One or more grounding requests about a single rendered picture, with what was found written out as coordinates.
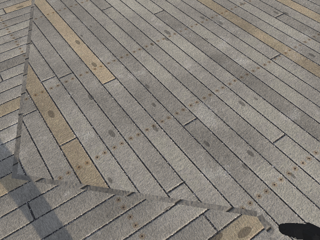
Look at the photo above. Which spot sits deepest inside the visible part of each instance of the right robot hand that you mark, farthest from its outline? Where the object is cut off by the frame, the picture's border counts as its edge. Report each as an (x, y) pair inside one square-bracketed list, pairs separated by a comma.
[(300, 231)]

